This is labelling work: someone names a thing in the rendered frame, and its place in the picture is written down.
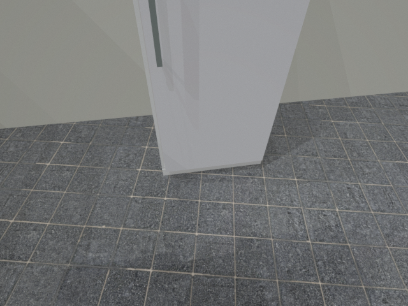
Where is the fridge door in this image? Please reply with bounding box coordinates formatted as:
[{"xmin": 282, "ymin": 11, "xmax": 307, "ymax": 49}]
[{"xmin": 139, "ymin": 0, "xmax": 310, "ymax": 172}]

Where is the handle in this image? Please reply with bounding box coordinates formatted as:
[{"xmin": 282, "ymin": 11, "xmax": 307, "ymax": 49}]
[{"xmin": 148, "ymin": 0, "xmax": 163, "ymax": 67}]

